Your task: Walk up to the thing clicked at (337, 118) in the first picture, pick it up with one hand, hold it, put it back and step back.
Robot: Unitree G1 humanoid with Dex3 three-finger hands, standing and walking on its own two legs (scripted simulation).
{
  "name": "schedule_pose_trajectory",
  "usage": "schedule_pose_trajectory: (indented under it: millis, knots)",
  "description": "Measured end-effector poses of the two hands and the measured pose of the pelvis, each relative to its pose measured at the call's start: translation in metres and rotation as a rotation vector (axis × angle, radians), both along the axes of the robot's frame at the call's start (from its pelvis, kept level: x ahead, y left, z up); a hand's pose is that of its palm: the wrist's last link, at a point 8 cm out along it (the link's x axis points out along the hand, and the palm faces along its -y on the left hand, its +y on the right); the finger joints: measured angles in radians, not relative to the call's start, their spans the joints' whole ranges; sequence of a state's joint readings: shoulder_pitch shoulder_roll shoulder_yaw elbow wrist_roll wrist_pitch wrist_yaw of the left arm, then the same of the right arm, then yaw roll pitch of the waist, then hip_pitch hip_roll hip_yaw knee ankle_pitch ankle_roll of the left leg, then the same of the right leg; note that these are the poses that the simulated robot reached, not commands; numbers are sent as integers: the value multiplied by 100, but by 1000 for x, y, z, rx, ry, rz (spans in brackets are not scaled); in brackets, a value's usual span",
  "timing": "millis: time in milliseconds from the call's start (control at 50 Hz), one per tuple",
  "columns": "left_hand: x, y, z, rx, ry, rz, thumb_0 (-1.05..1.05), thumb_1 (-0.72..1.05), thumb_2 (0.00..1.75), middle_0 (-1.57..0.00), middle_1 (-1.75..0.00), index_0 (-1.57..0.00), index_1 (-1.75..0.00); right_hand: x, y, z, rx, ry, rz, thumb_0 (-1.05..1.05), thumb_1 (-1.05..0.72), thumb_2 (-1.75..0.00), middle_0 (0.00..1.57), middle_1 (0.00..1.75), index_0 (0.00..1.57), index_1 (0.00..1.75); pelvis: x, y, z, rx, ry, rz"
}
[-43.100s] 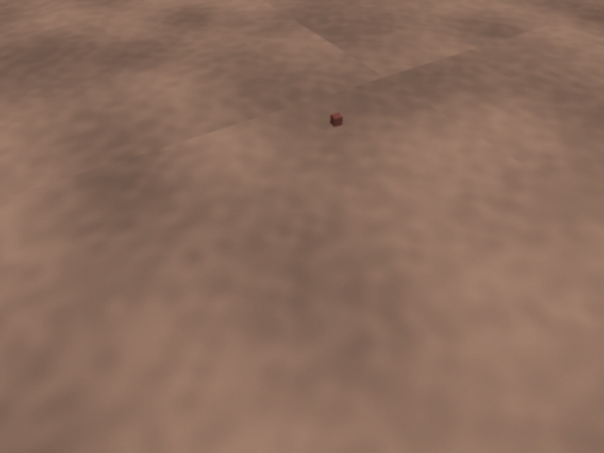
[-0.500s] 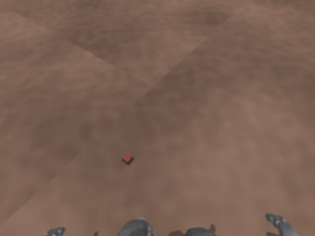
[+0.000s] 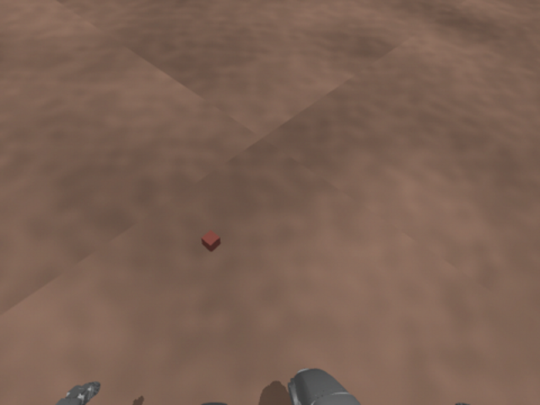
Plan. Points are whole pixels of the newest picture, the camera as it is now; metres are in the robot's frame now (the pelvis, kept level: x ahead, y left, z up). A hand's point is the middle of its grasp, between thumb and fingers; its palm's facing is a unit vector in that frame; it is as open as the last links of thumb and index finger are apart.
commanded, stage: step back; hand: left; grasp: from above
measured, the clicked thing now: (211, 240) +0.80 +0.22 -0.74
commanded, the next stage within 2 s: stand in 1.74 s
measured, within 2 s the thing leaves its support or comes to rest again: neither
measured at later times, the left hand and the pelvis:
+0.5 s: hand out of the picture -0.07 +0.22 -0.14, palm faces -0.01 -0.90 -0.44, open 7.4 cm; pelvis -0.18 -0.06 -0.01, yaw +1 degrees
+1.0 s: hand out of the picture -0.27 +0.19 -0.14, palm faces +0.02 -0.91 -0.42, open 7.4 cm; pelvis -0.29 -0.08 +0.00, yaw -1 degrees
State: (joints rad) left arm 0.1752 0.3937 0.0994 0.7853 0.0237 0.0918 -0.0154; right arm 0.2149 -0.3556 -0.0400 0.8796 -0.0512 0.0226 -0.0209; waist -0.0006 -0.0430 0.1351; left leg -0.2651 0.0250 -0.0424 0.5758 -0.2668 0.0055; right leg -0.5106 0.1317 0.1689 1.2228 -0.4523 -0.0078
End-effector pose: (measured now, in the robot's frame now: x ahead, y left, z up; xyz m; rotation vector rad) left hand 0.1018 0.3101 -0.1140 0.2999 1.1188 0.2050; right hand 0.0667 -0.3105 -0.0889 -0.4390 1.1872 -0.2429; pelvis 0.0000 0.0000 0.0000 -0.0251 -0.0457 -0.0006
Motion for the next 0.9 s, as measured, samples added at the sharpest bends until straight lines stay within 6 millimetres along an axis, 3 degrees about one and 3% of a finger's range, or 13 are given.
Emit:
schedule_pose_trajectory:
  millis: [100,200,240,320,420,540,620,760,900]
  knots:
    - [-56,2,-4,46,69,10,1,90,90,-20,-30,-21,-30,-3,-15,2,-4,-81,30,1,-90,-89,20,31,20,30,-35,-14,-5,9,11,-35]
    - [-104,-17,-11,90,128,-16,1,90,90,-20,-30,-20,-30,-16,-44,-16,13,-164,41,1,-90,-89,20,30,20,30,-77,-36,-21,20,1,-75]
    - [-124,-33,-7,85,135,-15,1,90,90,-20,-30,-20,-30,-29,-54,-24,27,-163,24,1,-91,-89,20,30,20,30,-94,-41,-21,-25,-19,-47]
    - [-158,-52,9,77,134,-14,1,90,90,-21,-30,-21,-30,-65,-59,-26,63,-121,-18,1,-91,-89,20,30,20,30,-114,-51,-9,58,1,-62]
    - [-173,-57,19,98,88,-18,1,90,89,-21,-30,-21,-30,-117,-62,-31,70,-54,-16,1,-91,-89,20,30,20,30,-143,-55,-5,68,30,-26]
    - [-185,-49,4,99,-30,-9,1,90,90,-21,-30,-21,-30,-174,-52,-43,52,42,39,1,-91,-89,20,30,20,30,-192,-56,-19,37,24,53]
    - [-210,-53,-5,64,-38,10,1,90,90,-21,-30,-21,-30,-209,-44,-36,65,61,45,1,-91,-89,20,30,20,30,-223,-57,-17,63,-9,44]
    - [-275,-67,0,27,29,6,1,90,90,-21,-30,-21,-30,-234,-58,-16,56,-36,37,1,-91,-89,20,30,20,30,-259,-66,-5,20,15,15]
    - [-343,-83,4,72,85,7,1,90,90,-21,-30,-21,-30,-256,-83,-26,82,-98,8,1,-91,-89,20,30,20,30,-289,-83,-9,-14,-14,-11]
